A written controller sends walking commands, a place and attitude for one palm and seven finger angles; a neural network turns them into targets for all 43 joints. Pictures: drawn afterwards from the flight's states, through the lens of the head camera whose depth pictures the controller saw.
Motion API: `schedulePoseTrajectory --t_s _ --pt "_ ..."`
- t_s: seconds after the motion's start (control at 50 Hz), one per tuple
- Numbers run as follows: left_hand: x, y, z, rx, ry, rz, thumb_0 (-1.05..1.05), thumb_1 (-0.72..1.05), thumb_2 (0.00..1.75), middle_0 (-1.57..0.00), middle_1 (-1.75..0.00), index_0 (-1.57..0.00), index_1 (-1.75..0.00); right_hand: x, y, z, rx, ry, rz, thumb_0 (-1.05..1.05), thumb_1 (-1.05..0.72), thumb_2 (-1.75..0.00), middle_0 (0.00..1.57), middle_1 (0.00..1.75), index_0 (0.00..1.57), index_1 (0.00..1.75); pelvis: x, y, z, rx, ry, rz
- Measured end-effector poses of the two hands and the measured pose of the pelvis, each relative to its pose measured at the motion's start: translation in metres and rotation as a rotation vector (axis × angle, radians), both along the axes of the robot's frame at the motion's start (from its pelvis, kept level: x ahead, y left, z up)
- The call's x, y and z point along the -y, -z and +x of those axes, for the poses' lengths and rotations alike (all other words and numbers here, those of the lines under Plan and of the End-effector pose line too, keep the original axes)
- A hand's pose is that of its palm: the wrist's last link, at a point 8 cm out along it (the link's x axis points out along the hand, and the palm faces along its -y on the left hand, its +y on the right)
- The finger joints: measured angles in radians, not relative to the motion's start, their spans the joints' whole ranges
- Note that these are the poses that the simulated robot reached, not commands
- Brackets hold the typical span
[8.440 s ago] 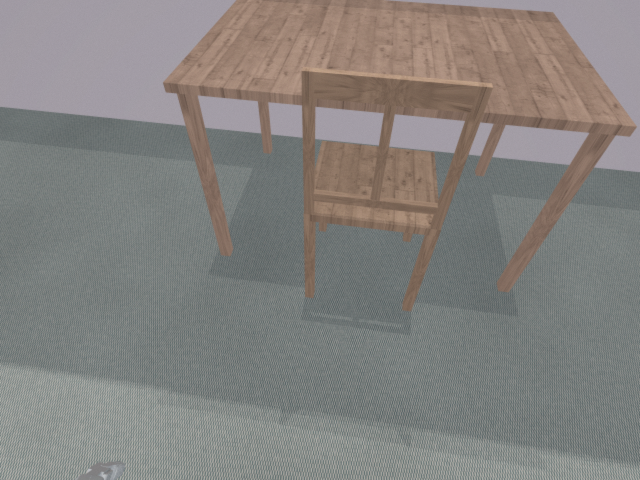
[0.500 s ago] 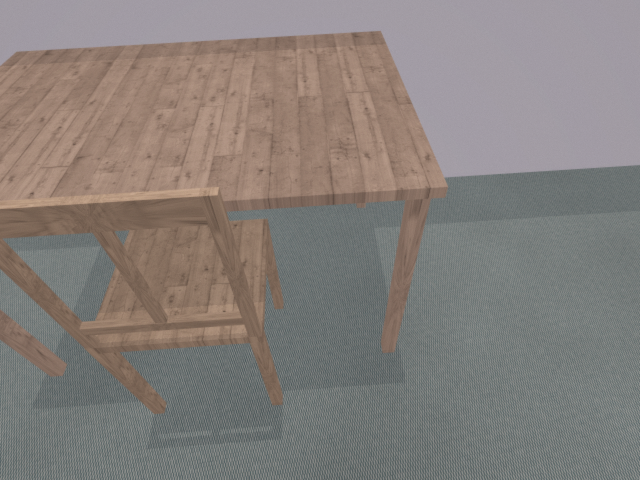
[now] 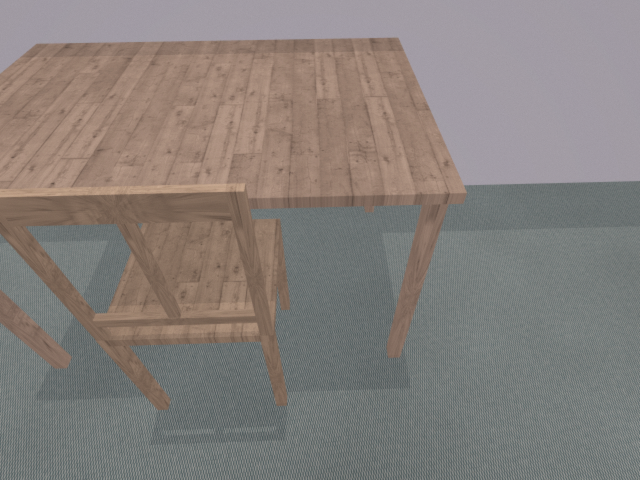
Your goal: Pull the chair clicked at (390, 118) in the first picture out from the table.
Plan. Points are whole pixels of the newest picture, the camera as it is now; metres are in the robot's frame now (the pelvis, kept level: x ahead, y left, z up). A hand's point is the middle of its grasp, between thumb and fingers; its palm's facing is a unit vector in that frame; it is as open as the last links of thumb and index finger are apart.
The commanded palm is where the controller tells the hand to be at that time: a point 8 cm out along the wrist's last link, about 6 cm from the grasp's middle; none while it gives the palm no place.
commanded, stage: come to a stop and stand still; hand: left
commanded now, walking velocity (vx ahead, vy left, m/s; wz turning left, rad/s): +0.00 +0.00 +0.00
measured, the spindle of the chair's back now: (153, 274) +0.47 +0.34 -0.09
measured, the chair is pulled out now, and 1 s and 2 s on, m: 0.00 0.00 0.00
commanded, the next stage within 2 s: look again from close up in 0.74 s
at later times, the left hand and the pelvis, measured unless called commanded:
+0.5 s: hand out of the picture +0.03 +0.16 -0.16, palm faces +0.01 -0.98 -0.22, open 7.3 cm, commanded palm none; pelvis +0.02 -0.01 +0.01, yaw +0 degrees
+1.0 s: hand out of the picture +0.04 +0.15 -0.16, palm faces +0.03 -0.98 -0.21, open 7.3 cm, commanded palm none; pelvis +0.04 -0.03 +0.01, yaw +0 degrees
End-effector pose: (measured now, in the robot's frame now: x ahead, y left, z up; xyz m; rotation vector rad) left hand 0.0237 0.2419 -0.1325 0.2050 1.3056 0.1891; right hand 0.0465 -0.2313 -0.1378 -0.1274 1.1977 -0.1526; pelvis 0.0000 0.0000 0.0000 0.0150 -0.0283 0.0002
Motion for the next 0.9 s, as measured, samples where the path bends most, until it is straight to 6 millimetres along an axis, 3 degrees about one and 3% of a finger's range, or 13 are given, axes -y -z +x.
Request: schedulePoseTrajectory --t_s 0.1,0.24,0.38,0.56,0.9 --pt "-0.002 -0.007 -0.009 -0.002 -0.009 0.003 0.00 0.91 0.90 -0.20 -0.30 -0.20 -0.30 -0.004 0.000 -0.002 -0.016 -0.027 0.007 0.01 -0.93 -0.90 0.20 0.30 0.19 0.30 -0.003 -0.004 0.001 -0.004 0.002 0.000" --pt "0.009 -0.009 -0.016 -0.044 -0.012 -0.020 0.00 0.91 0.90 -0.20 -0.30 -0.20 -0.30 -0.004 0.000 -0.013 -0.077 -0.032 0.018 0.01 -0.92 -0.90 0.20 0.30 0.19 0.30 0.000 -0.009 0.008 -0.014 0.003 0.003" --pt "0.026 -0.006 -0.007 -0.060 -0.006 -0.047 0.00 0.91 0.90 -0.20 -0.30 -0.20 -0.30 -0.006 0.002 -0.030 -0.153 -0.016 0.033 0.01 -0.91 -0.90 0.20 0.30 0.19 0.30 0.006 -0.011 0.016 -0.010 0.003 0.003" --pt "0.032 -0.006 0.007 -0.057 -0.007 -0.039 0.01 0.93 0.90 -0.20 -0.30 -0.20 -0.30 -0.009 0.004 -0.043 -0.224 0.001 0.056 0.00 -0.91 -0.90 0.20 0.30 0.19 0.30 0.016 -0.012 0.024 -0.008 0.000 0.001" --pt "0.045 -0.005 0.014 -0.075 -0.020 -0.044 0.01 0.93 0.90 -0.20 -0.30 -0.20 -0.30 0.004 0.002 -0.033 -0.243 0.004 0.048 0.00 -0.91 -0.90 0.20 0.30 0.19 0.30 0.028 -0.013 0.036 -0.015 -0.002 -0.001"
